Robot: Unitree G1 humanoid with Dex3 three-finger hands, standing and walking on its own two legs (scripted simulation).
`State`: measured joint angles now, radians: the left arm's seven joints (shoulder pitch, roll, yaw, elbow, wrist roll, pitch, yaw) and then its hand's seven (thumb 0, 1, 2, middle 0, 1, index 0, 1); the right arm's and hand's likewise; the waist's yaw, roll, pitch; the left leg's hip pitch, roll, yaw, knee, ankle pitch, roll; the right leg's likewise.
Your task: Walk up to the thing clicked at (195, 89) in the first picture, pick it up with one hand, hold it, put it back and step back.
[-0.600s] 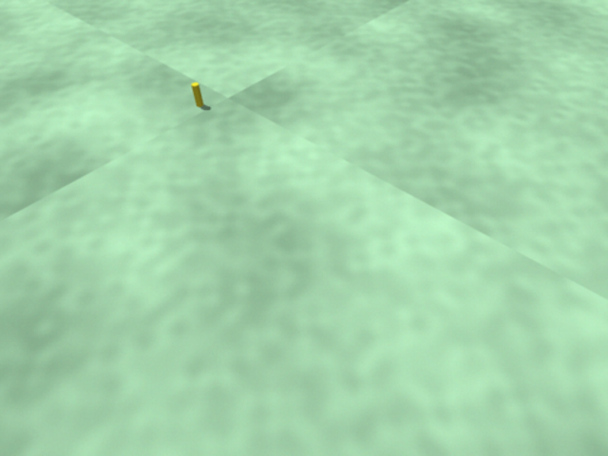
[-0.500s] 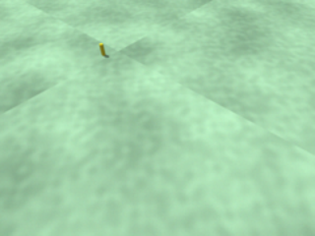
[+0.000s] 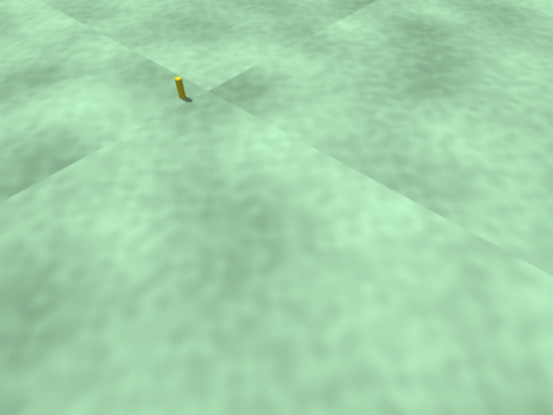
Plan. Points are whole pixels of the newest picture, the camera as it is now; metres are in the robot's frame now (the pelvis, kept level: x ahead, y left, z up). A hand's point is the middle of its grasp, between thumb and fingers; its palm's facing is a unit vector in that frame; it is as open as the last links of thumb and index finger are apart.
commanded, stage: stand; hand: left
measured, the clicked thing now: (180, 88) +2.11 +0.65 -0.71
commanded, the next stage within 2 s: walk up in 0.52 s
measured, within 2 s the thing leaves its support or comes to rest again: neither
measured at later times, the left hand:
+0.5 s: hand out of the picture +0.07 +0.25 -0.16, palm faces -0.02 -0.94 -0.34, open 7.4 cm
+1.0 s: hand (43, 398) +0.18 +0.41 -0.16, palm faces +0.09 -0.93 -0.36, open 7.4 cm
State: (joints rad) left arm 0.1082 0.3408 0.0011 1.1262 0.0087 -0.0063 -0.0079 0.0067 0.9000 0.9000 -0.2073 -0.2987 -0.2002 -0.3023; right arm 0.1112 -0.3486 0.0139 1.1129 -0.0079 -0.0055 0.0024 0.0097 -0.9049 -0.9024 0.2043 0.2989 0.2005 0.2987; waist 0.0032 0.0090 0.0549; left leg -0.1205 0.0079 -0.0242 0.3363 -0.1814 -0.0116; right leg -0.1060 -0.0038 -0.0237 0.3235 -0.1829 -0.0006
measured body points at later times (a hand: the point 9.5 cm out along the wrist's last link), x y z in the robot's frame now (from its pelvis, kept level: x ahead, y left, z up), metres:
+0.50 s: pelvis +0.00 +0.00 +0.00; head +0.01 +0.00 +0.45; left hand +0.08 +0.30 -0.13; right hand +0.08 -0.30 -0.13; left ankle +0.00 +0.13 -0.75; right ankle +0.00 -0.12 -0.75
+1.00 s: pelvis +0.14 +0.11 -0.02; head +0.13 +0.13 +0.43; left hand +0.18 +0.46 -0.14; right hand +0.25 -0.23 -0.10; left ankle +0.14 +0.22 -0.75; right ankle +0.11 -0.05 -0.68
